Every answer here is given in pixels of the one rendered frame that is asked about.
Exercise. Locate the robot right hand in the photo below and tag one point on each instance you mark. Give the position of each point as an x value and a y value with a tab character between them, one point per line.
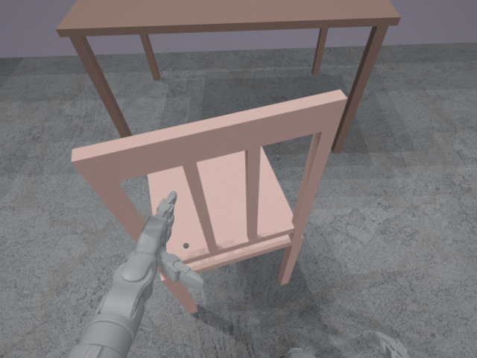
392	348

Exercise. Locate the chair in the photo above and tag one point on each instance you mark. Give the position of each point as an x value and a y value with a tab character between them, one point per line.
230	206

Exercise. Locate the table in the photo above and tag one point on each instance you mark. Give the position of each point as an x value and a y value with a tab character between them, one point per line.
128	17

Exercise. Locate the left robot forearm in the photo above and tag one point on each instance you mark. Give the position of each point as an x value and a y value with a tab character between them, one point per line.
114	324

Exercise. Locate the right robot shin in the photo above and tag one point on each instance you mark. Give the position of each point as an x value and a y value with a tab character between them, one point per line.
294	350

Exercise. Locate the robot left hand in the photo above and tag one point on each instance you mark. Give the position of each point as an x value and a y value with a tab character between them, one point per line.
155	234

